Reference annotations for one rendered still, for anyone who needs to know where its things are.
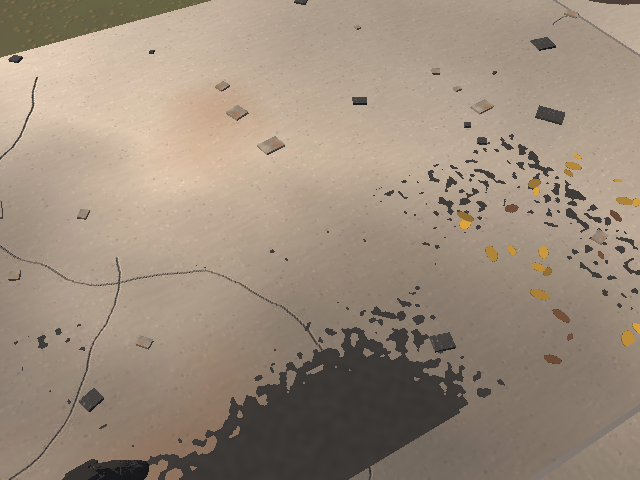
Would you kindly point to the left robot hand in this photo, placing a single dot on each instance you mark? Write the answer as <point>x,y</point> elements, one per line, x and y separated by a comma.
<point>111,470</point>

